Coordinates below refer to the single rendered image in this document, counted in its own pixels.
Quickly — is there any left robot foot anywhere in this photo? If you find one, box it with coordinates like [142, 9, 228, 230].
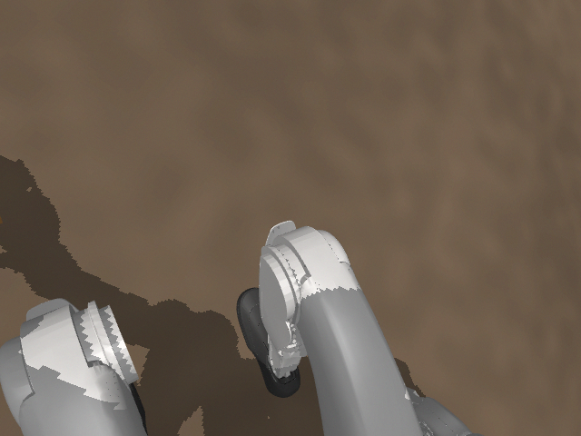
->
[129, 382, 148, 436]

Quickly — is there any right robot hand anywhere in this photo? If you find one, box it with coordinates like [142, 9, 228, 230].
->
[407, 387, 473, 436]

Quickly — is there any right robot foot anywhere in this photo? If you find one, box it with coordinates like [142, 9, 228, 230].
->
[237, 288, 300, 398]

